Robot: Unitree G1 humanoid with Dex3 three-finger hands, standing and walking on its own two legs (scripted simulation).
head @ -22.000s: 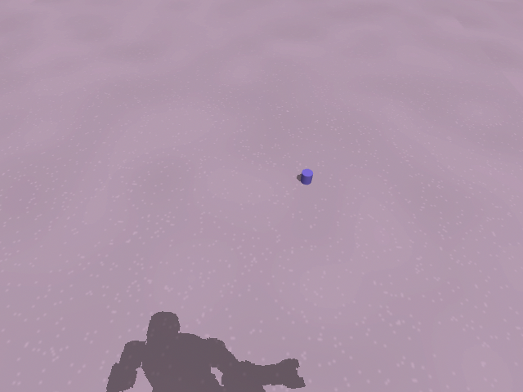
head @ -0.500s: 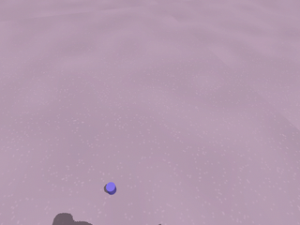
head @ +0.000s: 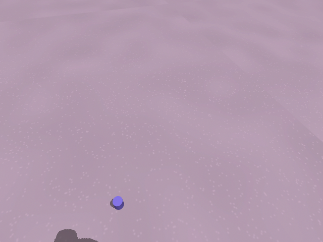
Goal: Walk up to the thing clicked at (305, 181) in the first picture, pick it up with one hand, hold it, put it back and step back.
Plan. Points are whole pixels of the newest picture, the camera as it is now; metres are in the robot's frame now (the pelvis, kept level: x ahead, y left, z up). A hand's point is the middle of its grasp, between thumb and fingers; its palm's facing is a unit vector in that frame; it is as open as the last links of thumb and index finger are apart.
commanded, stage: stand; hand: left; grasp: from above
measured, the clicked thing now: (118, 202) +0.47 +0.23 -0.75
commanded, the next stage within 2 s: rise first in 0.46 s
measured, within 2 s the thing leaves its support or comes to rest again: neither
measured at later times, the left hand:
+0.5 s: hand out of the picture +0.07 +0.26 -0.16, palm faces -0.04 -0.94 -0.34, open 7.4 cm
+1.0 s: hand out of the picture +0.17 +0.26 -0.18, palm faces -0.09 -0.91 -0.40, open 12.1 cm
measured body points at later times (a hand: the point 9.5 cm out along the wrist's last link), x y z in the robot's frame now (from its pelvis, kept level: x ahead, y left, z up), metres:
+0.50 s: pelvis +0.00 +0.00 +0.00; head +0.02 +0.00 +0.45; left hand +0.07 +0.31 -0.13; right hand +0.07 -0.30 -0.13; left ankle +0.02 +0.14 -0.75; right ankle -0.02 -0.12 -0.75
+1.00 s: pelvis +0.00 +0.01 -0.04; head +0.06 +0.01 +0.41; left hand +0.17 +0.30 -0.16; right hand +0.10 -0.26 -0.15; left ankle +0.02 +0.14 -0.75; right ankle -0.02 -0.12 -0.75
